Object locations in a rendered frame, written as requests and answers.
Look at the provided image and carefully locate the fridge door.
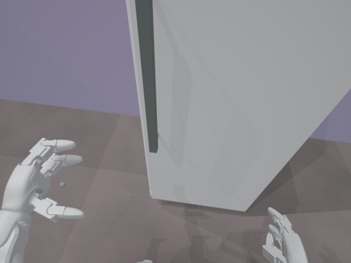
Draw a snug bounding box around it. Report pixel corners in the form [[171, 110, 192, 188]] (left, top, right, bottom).
[[129, 0, 351, 211]]

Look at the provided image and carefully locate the left robot hand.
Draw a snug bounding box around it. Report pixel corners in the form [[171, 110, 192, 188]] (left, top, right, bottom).
[[2, 138, 84, 222]]

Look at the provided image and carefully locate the handle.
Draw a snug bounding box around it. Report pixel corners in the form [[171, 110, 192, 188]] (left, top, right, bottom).
[[135, 0, 158, 153]]

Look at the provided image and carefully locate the left robot forearm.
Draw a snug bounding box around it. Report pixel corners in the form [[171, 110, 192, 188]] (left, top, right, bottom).
[[0, 209, 33, 263]]

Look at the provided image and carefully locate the right robot hand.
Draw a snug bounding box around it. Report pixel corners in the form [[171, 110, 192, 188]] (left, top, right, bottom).
[[263, 207, 308, 263]]

